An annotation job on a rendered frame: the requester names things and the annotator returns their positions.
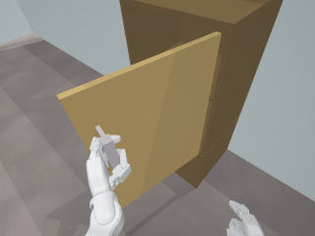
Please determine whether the cupboard door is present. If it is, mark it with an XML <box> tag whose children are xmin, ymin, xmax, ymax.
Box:
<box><xmin>57</xmin><ymin>31</ymin><xmax>221</xmax><ymax>208</ymax></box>

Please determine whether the robot left hand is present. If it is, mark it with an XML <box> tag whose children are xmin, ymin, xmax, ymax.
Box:
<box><xmin>86</xmin><ymin>135</ymin><xmax>132</xmax><ymax>197</ymax></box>

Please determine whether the handle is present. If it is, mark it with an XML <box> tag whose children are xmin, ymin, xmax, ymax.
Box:
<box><xmin>95</xmin><ymin>125</ymin><xmax>121</xmax><ymax>170</ymax></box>

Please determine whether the left robot forearm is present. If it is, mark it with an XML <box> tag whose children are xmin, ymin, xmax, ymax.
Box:
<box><xmin>85</xmin><ymin>191</ymin><xmax>125</xmax><ymax>236</ymax></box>

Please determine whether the robot right hand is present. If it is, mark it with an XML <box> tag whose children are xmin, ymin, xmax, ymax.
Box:
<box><xmin>226</xmin><ymin>201</ymin><xmax>265</xmax><ymax>236</ymax></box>

